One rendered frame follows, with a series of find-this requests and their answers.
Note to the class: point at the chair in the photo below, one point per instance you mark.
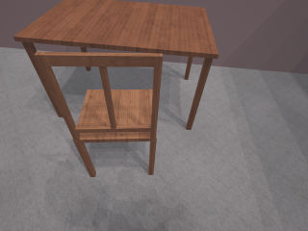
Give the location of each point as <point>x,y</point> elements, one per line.
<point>108,115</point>

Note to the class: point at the table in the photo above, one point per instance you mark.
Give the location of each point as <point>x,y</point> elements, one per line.
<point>126,26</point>

